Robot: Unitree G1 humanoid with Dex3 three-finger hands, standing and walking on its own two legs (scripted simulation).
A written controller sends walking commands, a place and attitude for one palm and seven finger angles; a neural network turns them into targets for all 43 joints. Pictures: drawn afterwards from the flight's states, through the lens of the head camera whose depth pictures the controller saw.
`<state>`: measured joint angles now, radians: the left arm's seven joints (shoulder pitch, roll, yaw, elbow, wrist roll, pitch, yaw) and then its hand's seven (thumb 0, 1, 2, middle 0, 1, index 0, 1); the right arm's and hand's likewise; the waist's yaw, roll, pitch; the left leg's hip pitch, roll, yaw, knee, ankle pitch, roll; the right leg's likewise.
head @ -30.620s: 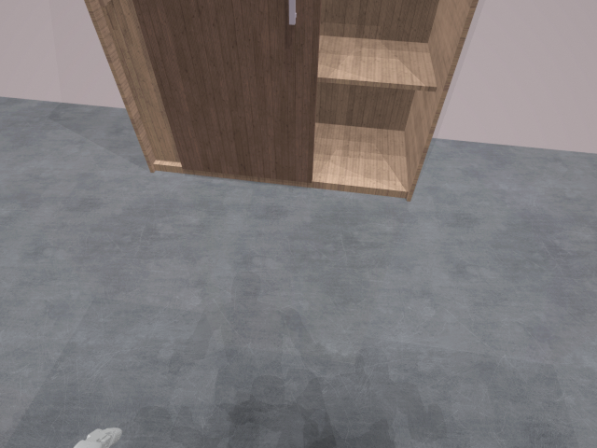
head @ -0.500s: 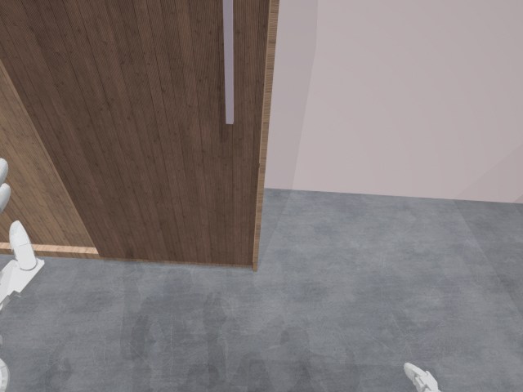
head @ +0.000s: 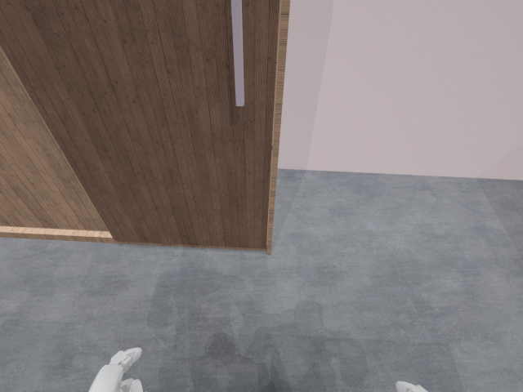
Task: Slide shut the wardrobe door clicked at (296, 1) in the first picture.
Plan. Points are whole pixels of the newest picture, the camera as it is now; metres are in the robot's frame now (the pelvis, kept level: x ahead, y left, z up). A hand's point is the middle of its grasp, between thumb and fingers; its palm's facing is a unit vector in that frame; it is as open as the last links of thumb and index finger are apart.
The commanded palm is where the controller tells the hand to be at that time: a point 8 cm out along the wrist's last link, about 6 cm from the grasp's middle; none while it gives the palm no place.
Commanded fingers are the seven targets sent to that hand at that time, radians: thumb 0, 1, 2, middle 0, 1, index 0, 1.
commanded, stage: let the arm hang, fingers relaxed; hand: left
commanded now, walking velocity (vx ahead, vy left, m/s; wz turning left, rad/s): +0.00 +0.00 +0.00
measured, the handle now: (238, 40) +0.77 +0.07 +0.19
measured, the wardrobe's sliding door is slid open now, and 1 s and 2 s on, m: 0.00 0.00 0.00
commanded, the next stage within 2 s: look to check the result in 0.88 s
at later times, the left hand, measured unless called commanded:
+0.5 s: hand out of the picture +0.02 +0.21 -0.15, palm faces -0.03 -0.97 -0.23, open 7.3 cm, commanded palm none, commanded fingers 0.00 0.90 0.90 -0.20 -0.30 -0.20 -0.30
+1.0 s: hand out of the picture +0.03 +0.20 -0.15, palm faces -0.04 -0.98 -0.19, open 7.3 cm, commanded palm none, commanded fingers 0.00 0.90 0.90 -0.20 -0.30 -0.20 -0.30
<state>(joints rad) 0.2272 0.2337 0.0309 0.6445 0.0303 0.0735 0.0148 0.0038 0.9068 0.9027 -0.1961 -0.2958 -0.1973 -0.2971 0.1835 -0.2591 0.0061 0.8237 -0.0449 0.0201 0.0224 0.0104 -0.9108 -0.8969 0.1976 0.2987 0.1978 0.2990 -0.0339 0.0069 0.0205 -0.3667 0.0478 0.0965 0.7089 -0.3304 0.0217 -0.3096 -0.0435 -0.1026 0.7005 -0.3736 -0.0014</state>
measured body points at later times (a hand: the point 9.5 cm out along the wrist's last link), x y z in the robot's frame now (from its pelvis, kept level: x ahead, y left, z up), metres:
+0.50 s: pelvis +0.02 +0.02 +0.03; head +0.04 +0.02 +0.48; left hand +0.02 +0.26 -0.13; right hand +0.04 -0.21 -0.13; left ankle +0.03 +0.11 -0.72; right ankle +0.00 -0.11 -0.72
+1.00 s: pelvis +0.03 +0.03 +0.03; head +0.05 +0.03 +0.48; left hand +0.03 +0.25 -0.14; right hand +0.01 -0.19 -0.13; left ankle +0.03 +0.11 -0.72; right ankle +0.00 -0.11 -0.72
